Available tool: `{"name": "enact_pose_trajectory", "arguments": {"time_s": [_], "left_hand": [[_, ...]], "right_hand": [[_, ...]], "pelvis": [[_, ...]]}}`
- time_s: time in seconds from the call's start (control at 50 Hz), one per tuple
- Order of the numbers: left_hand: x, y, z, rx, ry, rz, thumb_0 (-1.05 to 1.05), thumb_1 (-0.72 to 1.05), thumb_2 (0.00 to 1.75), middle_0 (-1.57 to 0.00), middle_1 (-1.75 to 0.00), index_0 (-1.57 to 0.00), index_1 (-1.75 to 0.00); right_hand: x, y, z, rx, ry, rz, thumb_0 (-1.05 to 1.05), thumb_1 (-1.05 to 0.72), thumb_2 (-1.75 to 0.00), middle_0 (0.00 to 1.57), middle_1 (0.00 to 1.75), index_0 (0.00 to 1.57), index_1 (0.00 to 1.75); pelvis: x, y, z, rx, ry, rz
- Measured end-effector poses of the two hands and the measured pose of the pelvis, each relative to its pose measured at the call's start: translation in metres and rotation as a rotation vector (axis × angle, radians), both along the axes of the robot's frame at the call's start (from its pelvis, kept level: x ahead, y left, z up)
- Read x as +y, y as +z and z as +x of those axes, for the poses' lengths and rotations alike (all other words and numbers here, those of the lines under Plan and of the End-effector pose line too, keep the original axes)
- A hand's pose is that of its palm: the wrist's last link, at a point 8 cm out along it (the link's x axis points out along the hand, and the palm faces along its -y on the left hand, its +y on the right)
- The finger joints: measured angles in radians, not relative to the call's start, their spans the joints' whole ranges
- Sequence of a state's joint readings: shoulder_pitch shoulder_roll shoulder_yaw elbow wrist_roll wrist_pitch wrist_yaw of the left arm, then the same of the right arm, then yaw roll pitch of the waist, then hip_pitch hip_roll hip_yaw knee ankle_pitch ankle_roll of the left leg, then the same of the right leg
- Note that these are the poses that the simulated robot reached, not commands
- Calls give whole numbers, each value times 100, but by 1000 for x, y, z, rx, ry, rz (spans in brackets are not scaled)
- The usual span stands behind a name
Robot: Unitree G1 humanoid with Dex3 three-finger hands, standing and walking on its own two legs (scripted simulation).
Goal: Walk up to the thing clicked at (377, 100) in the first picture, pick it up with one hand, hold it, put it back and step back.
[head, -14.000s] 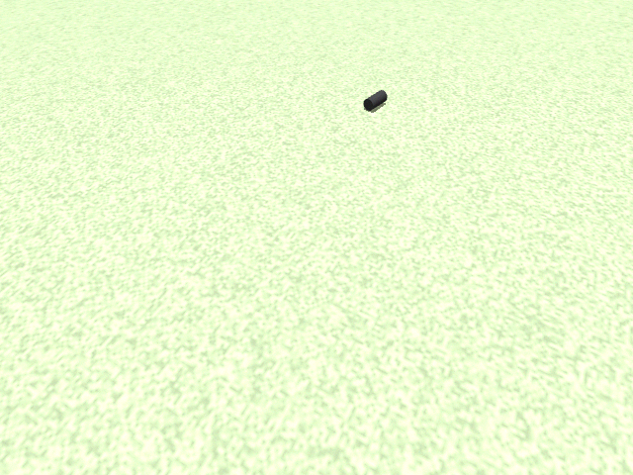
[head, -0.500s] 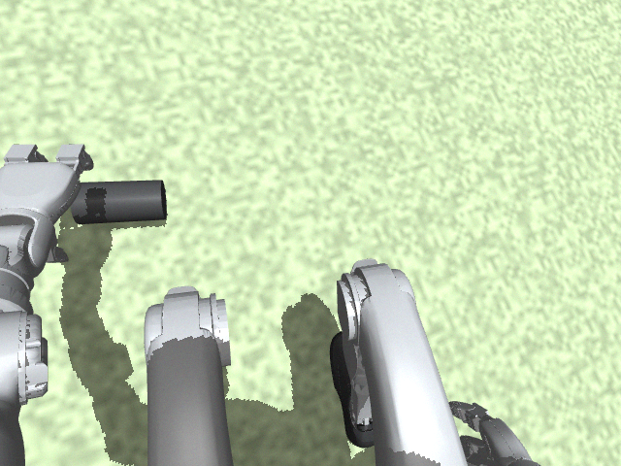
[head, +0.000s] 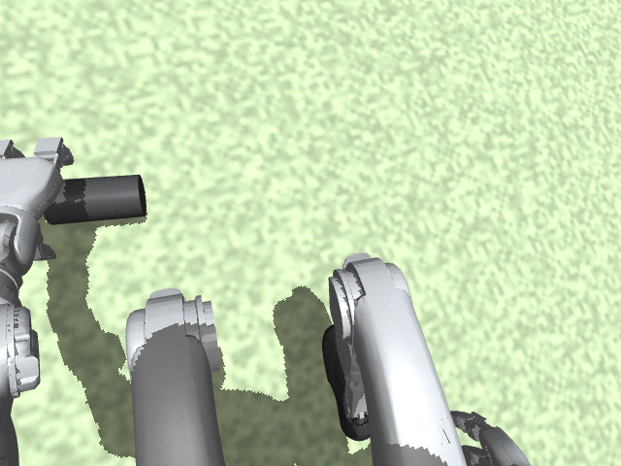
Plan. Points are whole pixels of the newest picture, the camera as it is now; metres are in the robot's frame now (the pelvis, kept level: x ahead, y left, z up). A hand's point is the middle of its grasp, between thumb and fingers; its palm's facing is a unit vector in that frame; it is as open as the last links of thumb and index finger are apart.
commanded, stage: approach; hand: left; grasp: from above
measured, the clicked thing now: (97, 199) +0.50 +0.26 -0.30
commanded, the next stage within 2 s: close in in 0.84 s
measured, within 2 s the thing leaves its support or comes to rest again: neither
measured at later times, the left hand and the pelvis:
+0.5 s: hand (81, 157) +0.52 +0.25 -0.17, palm faces -0.37 -0.03 -0.93, open 13.7 cm; pelvis +0.00 +0.00 -0.01, yaw -2 degrees
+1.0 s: hand (57, 189) +0.47 +0.28 -0.17, palm faces -0.43 -0.03 -0.90, open 13.0 cm; pelvis -0.01 +0.00 -0.01, yaw -1 degrees
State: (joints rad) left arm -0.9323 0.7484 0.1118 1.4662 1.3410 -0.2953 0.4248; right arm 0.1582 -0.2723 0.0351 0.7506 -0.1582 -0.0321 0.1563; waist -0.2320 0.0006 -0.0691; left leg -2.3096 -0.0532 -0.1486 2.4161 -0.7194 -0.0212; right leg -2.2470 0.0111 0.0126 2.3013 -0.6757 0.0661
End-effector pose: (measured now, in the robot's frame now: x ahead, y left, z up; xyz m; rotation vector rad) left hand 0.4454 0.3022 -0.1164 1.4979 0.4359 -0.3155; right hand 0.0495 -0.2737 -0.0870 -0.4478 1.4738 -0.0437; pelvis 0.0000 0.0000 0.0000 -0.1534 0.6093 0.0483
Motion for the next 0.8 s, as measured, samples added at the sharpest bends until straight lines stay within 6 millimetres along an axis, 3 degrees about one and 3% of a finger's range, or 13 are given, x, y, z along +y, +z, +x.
{"name": "enact_pose_trajectory", "arguments": {"time_s": [0.24, 0.38, 0.54, 0.68, 0.8], "left_hand": [[-8, -7, 9, -7, -26, -3, 0, -49, 98, -9, -104, -11, -102], [-33, -5, 43, -56, -62, -11, 0, -47, 96, -9, -107, -12, -104], [-53, 7, 75, -84, -23, 16, 0, -46, 95, -9, -107, -12, -104], [-41, -1, 56, 32, 24, 22, 0, -45, 95, -9, -105, -12, -103], [-23, -12, 28, 76, -7, -9, 0, -42, 93, -12, -103, -15, -100]], "right_hand": [[-1, -4, 2, 0, 16, -6, 0, -91, -89, 20, 30, 20, 30], [0, 2, -5, -5, 18, -34, 0, -91, -89, 20, 30, 20, 30], [3, 9, -31, 18, -56, -41, 0, -91, -89, 20, 30, 20, 30], [12, 10, -47, 59, -95, -2, 0, -91, -89, 20, 30, 20, 30], [13, 8, -44, 84, -59, 15, 1, -91, -89, 20, 30, 20, 30]], "pelvis": [[-1, -6, 0, -4, -4, -1], [0, -10, -1, -5, -10, -11], [2, -8, 0, 11, -19, -19], [3, -1, -2, 6, -19, -16], [1, 0, -4, -5, -12, -17]]}}
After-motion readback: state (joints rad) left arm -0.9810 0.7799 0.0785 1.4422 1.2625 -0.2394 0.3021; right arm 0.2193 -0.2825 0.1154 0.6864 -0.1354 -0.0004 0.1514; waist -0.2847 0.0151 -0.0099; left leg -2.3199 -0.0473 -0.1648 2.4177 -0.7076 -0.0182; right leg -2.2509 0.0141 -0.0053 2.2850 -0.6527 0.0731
